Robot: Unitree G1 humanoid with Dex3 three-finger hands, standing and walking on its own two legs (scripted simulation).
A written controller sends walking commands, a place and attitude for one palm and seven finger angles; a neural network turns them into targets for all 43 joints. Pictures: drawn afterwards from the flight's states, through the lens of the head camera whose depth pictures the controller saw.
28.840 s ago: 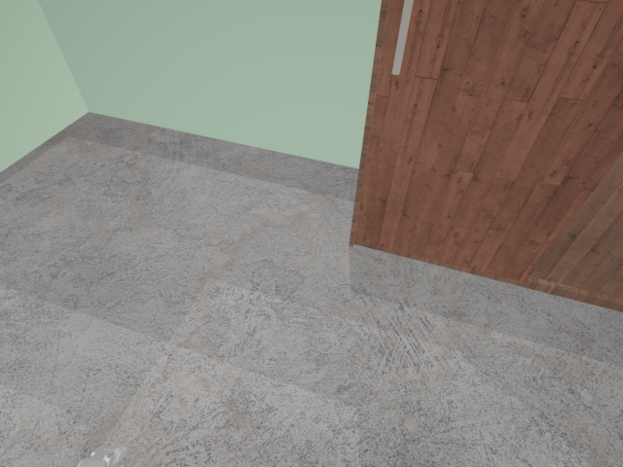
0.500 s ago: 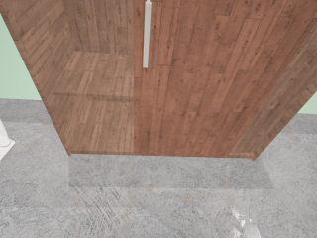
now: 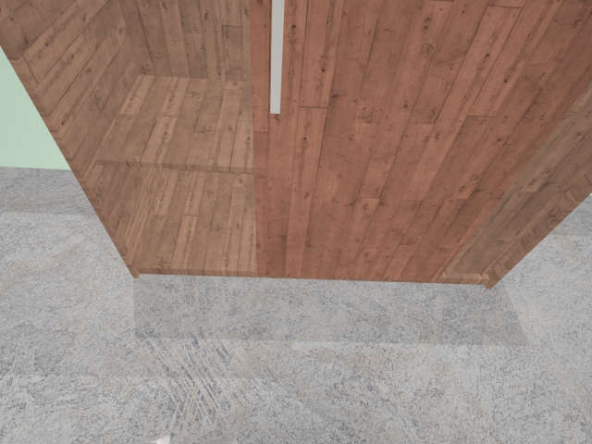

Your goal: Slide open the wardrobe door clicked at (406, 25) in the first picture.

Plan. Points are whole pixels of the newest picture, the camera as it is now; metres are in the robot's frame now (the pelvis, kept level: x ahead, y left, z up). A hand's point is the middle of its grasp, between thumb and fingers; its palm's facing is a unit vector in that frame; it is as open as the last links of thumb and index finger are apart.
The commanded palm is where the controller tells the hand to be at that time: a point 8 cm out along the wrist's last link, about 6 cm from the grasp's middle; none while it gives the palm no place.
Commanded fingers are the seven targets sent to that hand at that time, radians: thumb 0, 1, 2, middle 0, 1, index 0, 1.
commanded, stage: let the arm hang, fingers relaxed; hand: left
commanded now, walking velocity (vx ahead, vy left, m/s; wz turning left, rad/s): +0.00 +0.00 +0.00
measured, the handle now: (277, 47) +0.71 +0.06 +0.17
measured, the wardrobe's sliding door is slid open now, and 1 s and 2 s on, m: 0.44 0.44 0.44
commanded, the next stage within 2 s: look to check the result in 0.82 s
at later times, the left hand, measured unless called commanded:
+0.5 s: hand out of the picture +0.06 +0.19 -0.15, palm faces -0.03 -0.98 -0.21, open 7.4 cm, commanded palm none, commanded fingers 0.00 0.90 0.90 -0.20 -0.30 -0.20 -0.30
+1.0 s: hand out of the picture +0.01 +0.19 -0.15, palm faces -0.03 -0.99 -0.17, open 7.4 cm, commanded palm none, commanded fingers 0.00 0.90 0.90 -0.20 -0.30 -0.20 -0.30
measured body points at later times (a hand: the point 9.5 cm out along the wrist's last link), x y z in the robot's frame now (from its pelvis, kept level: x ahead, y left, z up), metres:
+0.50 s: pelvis +0.02 +0.02 +0.03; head +0.02 +0.01 +0.48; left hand +0.06 +0.25 -0.13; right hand +0.04 -0.22 -0.13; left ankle +0.02 +0.11 -0.72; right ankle +0.00 -0.11 -0.72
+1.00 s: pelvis +0.02 +0.02 +0.03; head +0.03 +0.03 +0.48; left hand +0.02 +0.24 -0.14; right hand +0.00 -0.19 -0.14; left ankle +0.02 +0.11 -0.72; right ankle +0.00 -0.11 -0.72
